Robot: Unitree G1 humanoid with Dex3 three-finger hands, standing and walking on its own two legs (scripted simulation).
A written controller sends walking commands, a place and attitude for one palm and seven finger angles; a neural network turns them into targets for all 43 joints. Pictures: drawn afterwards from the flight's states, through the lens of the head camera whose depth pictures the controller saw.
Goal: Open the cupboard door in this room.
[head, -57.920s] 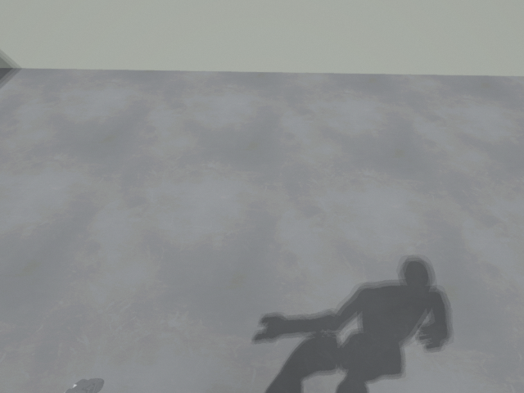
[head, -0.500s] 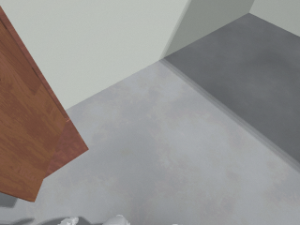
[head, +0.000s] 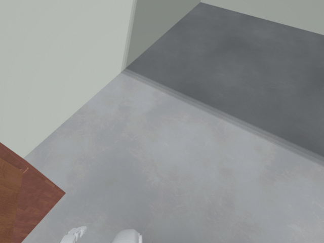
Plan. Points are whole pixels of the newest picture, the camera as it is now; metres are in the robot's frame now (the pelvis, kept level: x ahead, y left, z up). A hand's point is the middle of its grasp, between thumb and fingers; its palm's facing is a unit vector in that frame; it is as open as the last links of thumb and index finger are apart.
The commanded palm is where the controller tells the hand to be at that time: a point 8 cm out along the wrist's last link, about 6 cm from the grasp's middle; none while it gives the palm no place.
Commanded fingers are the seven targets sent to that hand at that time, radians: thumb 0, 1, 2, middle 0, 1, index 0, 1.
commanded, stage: walk to a spot facing it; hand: left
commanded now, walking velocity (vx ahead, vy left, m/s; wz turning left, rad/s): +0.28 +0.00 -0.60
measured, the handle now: out of the picture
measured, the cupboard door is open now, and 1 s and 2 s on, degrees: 47 47 47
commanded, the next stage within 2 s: turn to face it in 1.30 s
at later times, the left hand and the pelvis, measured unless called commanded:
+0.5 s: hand (134, 172) +0.33 +0.11 -0.15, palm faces -0.40 -0.90 -0.16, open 7.4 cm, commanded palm none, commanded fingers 0.00 0.90 0.90 -0.20 -0.30 -0.20 -0.30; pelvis +0.14 -0.02 +0.01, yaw -20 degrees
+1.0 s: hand (157, 146) +0.44 +0.04 -0.17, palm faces -0.44 -0.88 -0.19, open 7.3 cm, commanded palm none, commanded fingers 0.00 0.90 0.90 -0.20 -0.30 -0.20 -0.30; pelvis +0.35 -0.12 +0.00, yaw -32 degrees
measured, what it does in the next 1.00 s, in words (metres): walks ahead, turning right: left foot, then right foot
